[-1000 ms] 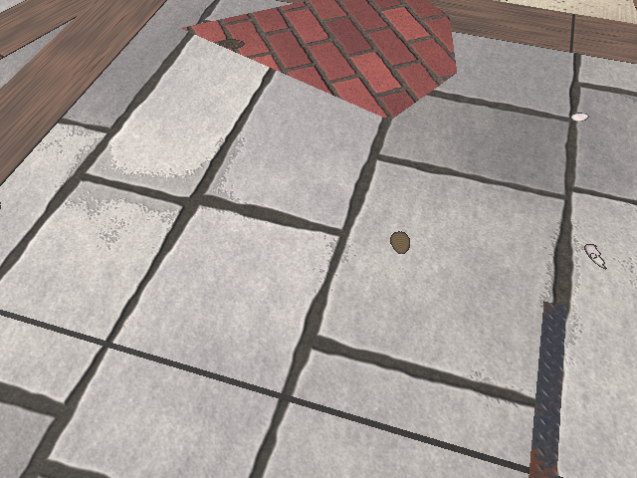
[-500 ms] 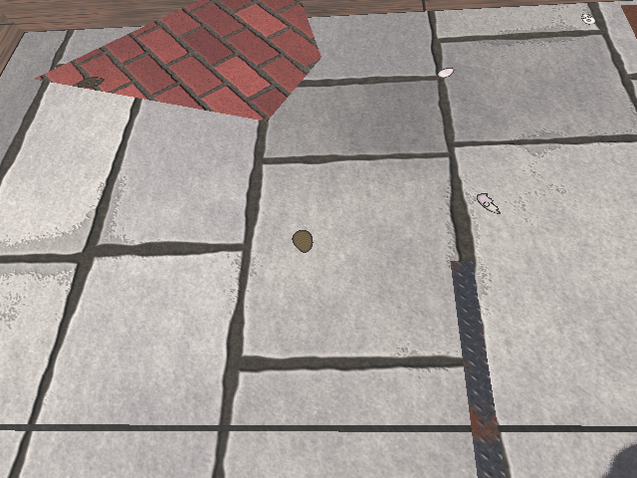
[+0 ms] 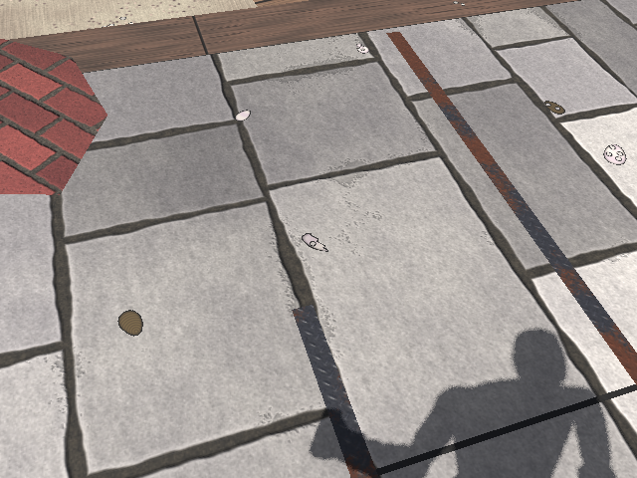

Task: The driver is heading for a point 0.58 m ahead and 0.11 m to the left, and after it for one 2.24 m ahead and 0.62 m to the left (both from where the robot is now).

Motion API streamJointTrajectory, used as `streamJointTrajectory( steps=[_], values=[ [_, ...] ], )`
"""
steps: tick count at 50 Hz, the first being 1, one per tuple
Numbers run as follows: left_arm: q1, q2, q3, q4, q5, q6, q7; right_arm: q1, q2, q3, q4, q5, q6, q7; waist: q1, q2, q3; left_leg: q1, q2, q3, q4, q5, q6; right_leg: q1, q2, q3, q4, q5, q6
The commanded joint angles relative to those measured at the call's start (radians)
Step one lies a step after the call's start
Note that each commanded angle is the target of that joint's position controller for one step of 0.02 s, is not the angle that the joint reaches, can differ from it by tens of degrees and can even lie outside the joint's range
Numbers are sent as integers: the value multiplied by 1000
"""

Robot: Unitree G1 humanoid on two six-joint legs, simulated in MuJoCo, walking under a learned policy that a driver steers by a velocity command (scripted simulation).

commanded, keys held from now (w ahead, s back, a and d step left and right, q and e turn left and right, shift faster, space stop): w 0.30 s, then w+q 0.38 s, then q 0.32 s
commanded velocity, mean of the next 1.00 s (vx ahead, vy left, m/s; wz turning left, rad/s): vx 0.41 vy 0.00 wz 0.23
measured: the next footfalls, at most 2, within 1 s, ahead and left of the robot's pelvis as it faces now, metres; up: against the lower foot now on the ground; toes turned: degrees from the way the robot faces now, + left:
right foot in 0.12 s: +0.22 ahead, -0.15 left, +0.00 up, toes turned -3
left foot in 0.68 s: +0.54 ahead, +0.09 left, +0.00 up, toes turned +10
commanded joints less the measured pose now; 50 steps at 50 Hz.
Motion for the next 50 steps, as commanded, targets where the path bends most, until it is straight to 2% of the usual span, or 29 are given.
streamJointTrajectory(
  steps=[1, 3, 4, 6, 7, 8, 9, 10, 11, 12, 13, 15, 17, 23, 28, 31, 32, 33, 34, 35, 36, 37, 38, 39, 40, 42, 44, 47, 50],
  values=[
    [-178, 29, -8, -128, -9, -23, -18, -13, -203, -34, -52, 13, -8, 4, -10, 170, 86, -74, 222, -121, -93, 214, 174, 44, 27, -77, -128, 15, -8],
    [-175, 52, -2, -141, -13, -22, -24, 3, -215, -36, -44, 22, 1, 7, 13, 185, 92, -39, 260, -129, -66, 283, 167, 94, 41, -82, -185, -22, -41],
    [-135, 72, 8, -135, -12, -22, -25, -3, -224, -37, -43, 24, 6, 6, 50, 193, 73, -28, 266, -118, -17, 412, 157, 168, 62, -94, -215, -33, -64],
    [119, 144, 52, -57, -7, -17, -14, -7, -205, -27, -43, 22, 10, 2, 187, 153, -83, -94, 196, -23, 289, 705, 107, 538, 107, -117, -269, -2, -123],
    [312, 213, 75, -23, 3, -8, 1, -15, -155, -5, -73, -6, 5, 1, 264, 34, -231, -320, 153, 14, 614, 447, 64, 852, -85, 103, -241, -31, -187],
    [346, 290, 79, -9, 10, -7, -2, 75, -30, 31, -102, -8, -17, 6, 188, -263, -368, -643, -23, -27, 942, -245, 19, 1064, -325, 623, -409, -270, -336],
    [332, 189, 53, -14, 11, -15, -7, 8, -150, 1, -93, 21, -35, 11, 221, -153, -321, -738, 17, -149, 1066, -274, 35, 1004, -314, 679, -480, -324, -317],
    [254, 154, 37, -20, 10, -22, -9, -66, -181, -10, -126, 39, -43, 15, 196, -128, -175, -802, 64, -126, 1080, -185, 55, 886, -279, 522, -485, -244, -279],
    [188, 130, 28, -28, 11, -25, -12, -97, -167, -7, -127, 29, -44, 11, 166, -52, -107, -762, 106, -110, 1036, -96, 58, 752, -231, 399, -502, -133, -258],
    [139, 107, 23, -33, 16, -28, -16, -104, -155, -10, -126, 11, -38, 9, 134, -32, -55, -722, 130, -108, 977, -38, 54, 644, -191, 314, -531, -59, -247],
    [111, 88, 18, -35, 23, -33, -17, -84, -141, -11, -120, 7, -26, 10, 100, -44, -40, -664, 150, -117, 947, 2, 52, 574, -163, 260, -565, -19, -239],
    [102, 88, 20, -21, 16, -47, -16, -66, -104, -5, -117, 6, -3, 12, 70, -36, -21, -631, 154, -108, 899, 38, 37, 509, -150, 204, -616, 42, -251],
    [108, 101, 25, -3, 19, -59, -11, -100, -94, -2, -129, 4, 16, 10, 61, -19, 13, -682, 156, -110, 837, 111, 18, 495, -150, 132, -649, 94, -251],
    [165, 130, 32, 46, 26, -64, 10, -286, -77, 10, -191, 6, 10, 30, 124, 5, 79, -678, 97, -93, 505, 413, 16, 501, -124, -66, -689, 132, -192],
    [231, 143, 40, 93, 10, -42, 20, -408, -70, 20, -266, 7, 6, 60, 167, 21, 108, -731, 66, -62, 368, 365, 55, 696, -180, -131, -630, 207, -169],
    [216, 174, 48, 91, 8, -16, 32, -387, -100, 7, -297, 8, 7, 77, 131, -25, 55, -648, 2, 16, 353, 201, 100, 783, -195, -171, -477, 609, -135],
    [210, 190, 51, 85, 10, -5, 39, -324, -128, -8, -292, 8, 11, 77, 95, -53, 0, -555, -39, 50, 364, 145, 120, 796, -188, -187, -365, 797, -120],
    [197, 194, 49, 78, 11, 7, 47, -186, -170, -33, -264, 11, 13, 72, 17, -50, -79, -367, -86, 71, 332, 153, 149, 751, -160, -216, -172, 887, -94],
    [203, 188, 41, 61, 16, 6, 56, -17, -241, -66, -232, 12, 19, 56, -61, -1, -176, -59, -40, -47, 319, 190, 199, 546, -127, -222, 93, 720, -54],
    [309, 50, -3, 9, 43, -21, 38, 36, -361, -93, -238, 5, 22, 43, 23, 264, -307, 353, 246, -579, 304, 187, 394, 81, 59, -183, 511, -102, 30],
    [253, 87, -8, 6, 23, -63, 24, 41, -305, -72, -262, 0, 19, 40, -12, 218, -447, 455, 341, -893, 139, 264, 462, -60, 153, 37, 670, -497, 31],
    [149, 145, 9, -24, -14, -82, 14, -2, -256, -57, -269, -11, 17, 38, -30, 153, -333, 375, 306, -706, 139, 419, 398, -128, 89, 87, 689, -439, 14],
    [114, 137, 3, -38, -11, -89, 18, -65, -222, -49, -281, -5, 15, 36, 6, 78, -221, 215, 263, -552, 155, 569, 359, -115, 45, 69, 614, -371, 7],
    [99, 140, 9, -33, 11, -83, 29, -127, -190, -42, -295, 5, 20, 33, 46, 20, -131, 53, 219, -442, 146, 656, 327, -81, 11, 49, 536, -335, 17],
    [106, 152, 19, -38, 24, -68, 36, -161, -171, -35, -309, -2, 24, 28, 82, 35, -96, -76, 192, -386, 123, 709, 313, -5, -10, 45, 490, -308, 24],
    [144, 126, 16, -44, 28, -35, 42, -191, -177, -38, -324, -13, 29, 22, 124, 68, -83, -211, 155, -334, 92, 790, 313, 72, -8, 33, 417, -279, 47],
    [147, 97, 7, -48, 33, -18, 50, -188, -206, -48, -319, -13, 32, 11, 133, 86, -91, -263, 124, -282, 94, 856, 303, 87, 16, 14, 306, -214, 69],
    [79, 79, -2, -68, 35, -10, 52, -180, -211, -51, -314, 6, 59, -12, 112, 119, -127, -273, 77, -252, 131, 784, 249, 120, 53, 10, 121, -58, 88],
    [-9, 84, -4, -90, 23, -9, 40, -161, -208, -50, -313, 11, 88, -28, 76, 148, -135, -249, 70, -300, 166, 626, 209, 146, 85, 26, -30, 35, 91]
  ],
)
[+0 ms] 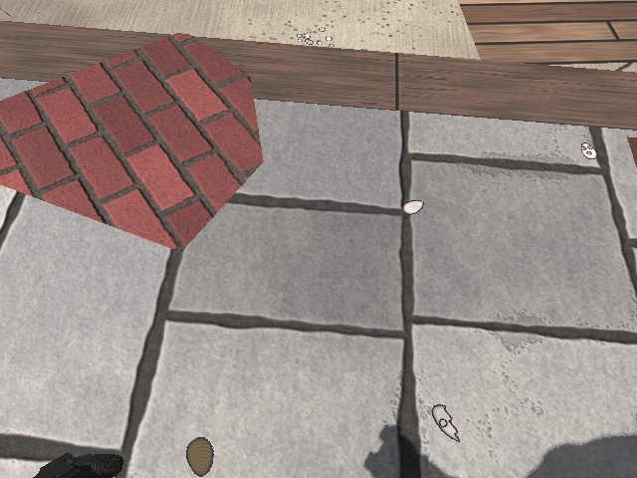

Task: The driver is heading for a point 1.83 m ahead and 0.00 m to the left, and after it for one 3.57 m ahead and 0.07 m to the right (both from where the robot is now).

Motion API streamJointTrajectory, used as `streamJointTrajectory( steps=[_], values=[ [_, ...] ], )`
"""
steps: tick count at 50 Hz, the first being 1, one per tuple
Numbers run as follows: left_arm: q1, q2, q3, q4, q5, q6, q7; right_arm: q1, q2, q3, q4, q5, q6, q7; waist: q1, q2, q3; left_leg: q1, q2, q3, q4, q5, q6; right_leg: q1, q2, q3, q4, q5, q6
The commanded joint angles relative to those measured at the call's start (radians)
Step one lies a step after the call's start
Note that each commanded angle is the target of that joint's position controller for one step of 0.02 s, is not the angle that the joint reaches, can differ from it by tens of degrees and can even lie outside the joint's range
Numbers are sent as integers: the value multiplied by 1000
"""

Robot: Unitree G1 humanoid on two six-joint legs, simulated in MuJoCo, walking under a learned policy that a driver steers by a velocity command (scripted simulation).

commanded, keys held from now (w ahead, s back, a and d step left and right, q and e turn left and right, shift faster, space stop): q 0.18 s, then no key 0.82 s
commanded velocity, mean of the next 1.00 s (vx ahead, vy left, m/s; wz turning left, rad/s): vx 0.03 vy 0.00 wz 0.24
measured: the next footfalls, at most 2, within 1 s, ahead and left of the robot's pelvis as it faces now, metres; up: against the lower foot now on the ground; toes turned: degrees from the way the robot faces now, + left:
right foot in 0.14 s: +0.20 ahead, -0.13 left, +0.00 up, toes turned +12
left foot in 0.50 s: +0.10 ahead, +0.11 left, +0.00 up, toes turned +10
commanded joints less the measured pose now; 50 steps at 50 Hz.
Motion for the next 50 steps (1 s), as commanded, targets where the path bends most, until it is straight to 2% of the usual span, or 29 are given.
streamJointTrajectory(
  steps=[1, 4, 5, 6, 7, 8, 9, 10, 11, 12, 14, 15, 17, 19, 21, 23, 24, 25, 26, 27, 28, 29, 31, 32, 33, 35, 40, 50],
  values=[
    [12, 70, 17, -56, -9, -2, -8, -17, -157, -41, -72, 5, 13, -20, 17, 135, -198, 48, 211, -161, -7, 484, 117, 180, 65, -40, -120, 80, 7],
    [7, 98, 32, -65, -8, -12, -19, -25, -147, -37, -87, 2, 24, -22, 24, 161, -187, 105, 223, -277, 60, 372, 99, 213, 87, -11, -245, 20, -17],
    [30, 102, 37, -61, -8, -18, -21, -47, -141, -35, -97, 3, 25, -23, 45, 174, -177, 111, 211, -301, 89, 336, 82, 255, 86, -13, -321, 52, -34],
    [65, 109, 43, -54, -5, -27, -20, -69, -128, -30, -109, 4, 24, -23, 74, 174, -174, 89, 176, -300, 139, 276, 51, 345, 63, -18, -429, 181, -61],
    [102, 168, 56, -59, 13, -30, -10, -51, -77, -14, -130, -11, 19, -21, 67, 83, -236, 4, 117, -241, 288, 98, 4, 517, -104, 99, -419, 406, -124],
    [92, 216, 63, -71, 41, -15, -1, 78, -33, -3, -128, -17, 10, -20, -7, -178, -272, -226, -33, -93, 502, -448, -65, 714, -337, 354, -396, 767, -302],
    [149, 173, 62, -52, 26, -1, -3, 122, -117, -18, -120, -15, 8, -14, 9, -252, -328, -314, 11, -42, 702, -553, -112, 738, -435, 524, -417, 707, -404],
    [131, 122, 47, -67, 12, 4, -3, 90, -179, -38, -101, -6, 17, -13, 33, -144, -276, -335, 46, -48, 808, -482, -138, 695, -368, 423, -410, 600, -384],
    [107, 94, 39, -67, 10, 12, -4, 46, -178, -43, -93, -1, 33, -19, 40, -78, -229, -348, 62, -27, 848, -413, -155, 643, -293, 300, -406, 510, -338],
    [81, 87, 34, -70, 5, 19, -4, 21, -160, -41, -96, -2, 49, -25, 40, -60, -193, -345, 72, -24, 851, -371, -165, 584, -250, 237, -423, 435, -316],
    [43, 98, 34, -64, 9, 32, -5, 8, -102, -25, -108, 0, 62, -23, 23, -85, -150, -266, 78, 18, 771, -311, -171, 474, -184, 128, -465, 385, -299],
    [35, 98, 35, -60, 10, 36, -6, 11, -76, -17, -110, -1, 61, -22, 19, -109, -154, -231, 76, 44, 701, -300, -173, 463, -163, 88, -471, 386, -298],
    [30, 101, 38, -53, 6, 42, -6, -4, -50, -4, -116, -8, 56, -19, 29, -142, -182, -159, 91, 73, 553, -297, -173, 472, -162, 54, -469, 407, -309],
    [40, 113, 42, -41, -2, 47, -8, -27, -45, 3, -122, -12, 52, -12, 48, -164, -205, -89, 109, 88, 414, -259, -161, 485, -178, 55, -465, 380, -320],
    [58, 126, 45, -26, -10, 52, -11, -29, -59, 0, -119, -11, 52, -5, 59, -171, -204, -37, 110, 105, 299, -207, -144, 489, -191, 73, -459, 298, -323],
    [47, 119, 38, -18, -22, 57, -15, 12, -51, -1, -96, -15, 49, 5, 27, -153, -183, 79, 95, 139, 82, -54, -106, 430, -170, 57, -434, 171, -289],
    [86, 101, 31, 1, -26, 56, -16, 15, -59, -2, -94, -21, 48, 7, 27, -136, -166, 145, 94, 129, -13, 2, -77, 381, -145, 43, -423, 81, -240],
    [117, 73, 20, 10, -14, 49, -22, 18, -99, -6, -106, -35, 47, 4, 40, -54, -169, 226, 190, 8, -41, 69, -35, 301, -105, 6, -361, -37, -161],
    [149, 12, 3, -4, 17, 38, -30, -25, -164, -16, -119, -46, 50, -4, 104, 188, -164, 189, 347, -157, -56, 131, 54, 248, 10, -123, -258, -198, -77],
    [80, 33, 6, -14, 18, 37, -24, -68, -99, 2, -124, -57, 40, 4, 65, 238, -129, 11, 386, -199, -120, -9, 122, 334, 10, -102, -261, -237, -52],
    [64, 55, 13, -3, 12, 38, -21, -119, -54, 17, -129, -60, 27, 8, 79, 197, -83, -28, 321, -147, -122, -125, 84, 391, 5, -93, -289, -142, -47],
    [56, 45, 11, 10, 17, 39, -19, -111, -43, 19, -115, -57, 15, 9, 74, 187, -79, -24, 267, -98, -103, -172, 33, 417, 11, -97, -324, -53, -43],
    [82, 65, 16, 27, 19, 44, -14, -78, -54, 19, -95, -47, -1, 9, 69, 188, -59, -36, 239, -74, -94, -159, -7, 454, -5, -78, -353, 25, -37],
    [99, 65, 15, 36, 13, 43, -15, -62, -47, 22, -87, -45, -3, 8, 73, 171, -50, -46, 228, -64, -91, -168, -17, 470, -10, -78, -358, 31, -40],
    [107, 74, 18, 50, 7, 41, -17, -40, -35, 26, -83, -44, -3, 7, 63, 127, -40, -45, 215, -52, -88, -174, -24, 465, -8, -81, -356, 16, -45],
    [104, 60, 17, 67, 7, 36, -17, -29, -41, 25, -75, -41, -6, 5, 60, 89, -32, -25, 203, -39, -64, -128, -25, 459, -8, -81, -361, 31, -47],
    [117, 55, 17, 110, 2, 31, -12, -18, -32, 24, -62, -33, -6, 0, 57, 47, -67, 34, 189, -16, -25, 34, -20, 475, -13, -78, -360, 96, -39],
    [120, 60, 20, 189, -7, 44, 4, 11, -21, 17, -3, -27, -4, -1, 56, 38, -86, 65, 165, 20, -1, 172, -29, 511, -17, -79, -339, 162, -45]
  ],
)
Velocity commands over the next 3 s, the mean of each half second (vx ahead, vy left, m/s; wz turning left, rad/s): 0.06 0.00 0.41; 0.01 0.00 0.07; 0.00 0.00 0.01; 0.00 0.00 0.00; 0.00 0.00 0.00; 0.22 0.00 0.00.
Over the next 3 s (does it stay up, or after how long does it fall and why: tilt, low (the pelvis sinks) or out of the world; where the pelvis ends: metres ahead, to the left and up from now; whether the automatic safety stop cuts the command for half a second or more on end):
stays up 0.22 -0.03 0.00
